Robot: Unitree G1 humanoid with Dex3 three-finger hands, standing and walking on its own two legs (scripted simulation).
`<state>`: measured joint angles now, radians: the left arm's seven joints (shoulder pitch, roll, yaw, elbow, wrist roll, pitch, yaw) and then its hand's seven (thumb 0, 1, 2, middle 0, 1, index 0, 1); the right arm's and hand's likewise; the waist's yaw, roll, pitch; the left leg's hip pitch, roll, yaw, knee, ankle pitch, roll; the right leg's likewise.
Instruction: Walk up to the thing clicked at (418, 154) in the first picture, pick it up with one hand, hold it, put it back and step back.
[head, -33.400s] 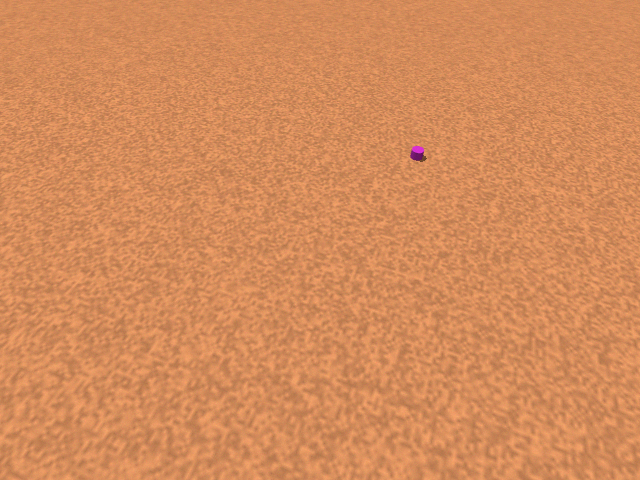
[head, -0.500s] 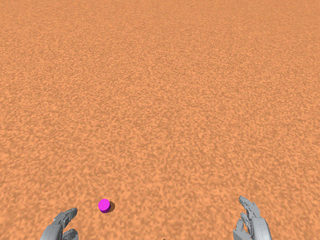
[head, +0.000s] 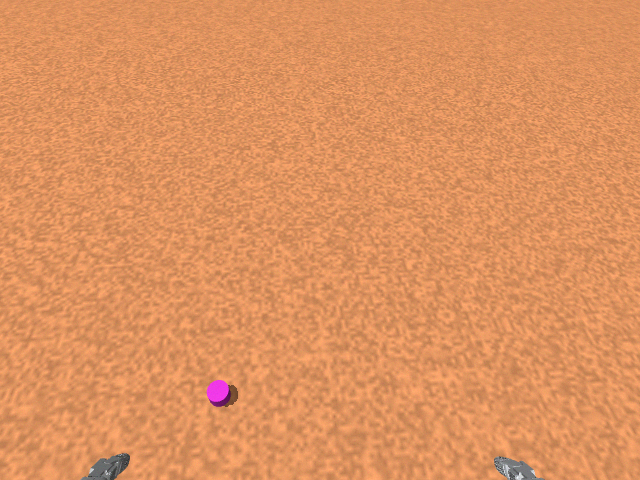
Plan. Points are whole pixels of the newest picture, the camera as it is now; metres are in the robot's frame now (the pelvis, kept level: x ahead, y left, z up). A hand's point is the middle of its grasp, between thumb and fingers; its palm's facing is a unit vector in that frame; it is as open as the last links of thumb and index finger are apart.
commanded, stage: stand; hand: left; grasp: from above
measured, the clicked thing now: (218, 393) +0.46 +0.27 -0.72
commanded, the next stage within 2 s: none
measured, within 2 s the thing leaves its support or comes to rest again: neither
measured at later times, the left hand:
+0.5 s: hand out of the picture +0.05 +0.23 -0.13, palm faces +0.02 -0.94 -0.33, open 7.4 cm
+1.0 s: hand out of the picture +0.06 +0.23 -0.13, palm faces +0.00 -0.95 -0.33, open 7.4 cm
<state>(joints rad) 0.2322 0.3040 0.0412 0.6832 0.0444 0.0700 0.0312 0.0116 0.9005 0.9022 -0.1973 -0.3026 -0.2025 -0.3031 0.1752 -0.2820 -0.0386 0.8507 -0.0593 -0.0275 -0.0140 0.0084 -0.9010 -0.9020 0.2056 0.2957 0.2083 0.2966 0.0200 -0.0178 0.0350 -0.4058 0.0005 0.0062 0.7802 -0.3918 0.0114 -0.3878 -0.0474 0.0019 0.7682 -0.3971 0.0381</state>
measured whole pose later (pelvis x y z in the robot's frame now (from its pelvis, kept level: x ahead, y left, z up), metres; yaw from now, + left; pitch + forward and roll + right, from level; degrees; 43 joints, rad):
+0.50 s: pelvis +0.00 +0.00 +0.03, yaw +0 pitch -4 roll +0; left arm 0.19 0.28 0.03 1.08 0.03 0.01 0.03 0.01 0.90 0.90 -0.20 -0.30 -0.20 -0.30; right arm 0.16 -0.27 -0.04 1.09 -0.03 0.00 -0.02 0.00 -0.90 -0.90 0.20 0.30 0.21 0.30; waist 0.01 0.01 0.06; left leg -0.14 0.00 0.01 0.43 -0.22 0.00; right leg -0.13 -0.05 0.00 0.42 -0.22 0.04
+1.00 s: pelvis +0.00 -0.01 +0.04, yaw -1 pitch -3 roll +0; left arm 0.14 0.30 0.02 1.15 0.02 0.00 0.02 0.01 0.90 0.90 -0.20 -0.30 -0.20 -0.30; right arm 0.14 -0.31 -0.03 1.14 -0.02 0.00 -0.01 0.00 -0.90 -0.90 0.20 0.30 0.20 0.30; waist 0.00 0.01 0.07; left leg -0.12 0.02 0.01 0.36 -0.19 -0.01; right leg -0.11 -0.03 0.00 0.36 -0.19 0.02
